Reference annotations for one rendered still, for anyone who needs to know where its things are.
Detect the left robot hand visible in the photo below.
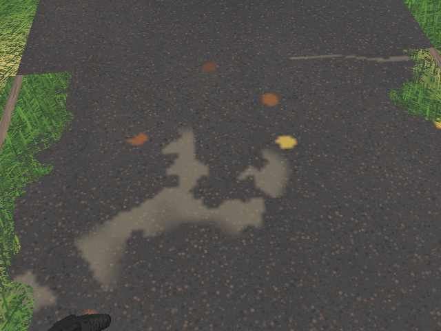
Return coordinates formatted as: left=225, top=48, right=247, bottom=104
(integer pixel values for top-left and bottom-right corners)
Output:
left=47, top=314, right=111, bottom=331

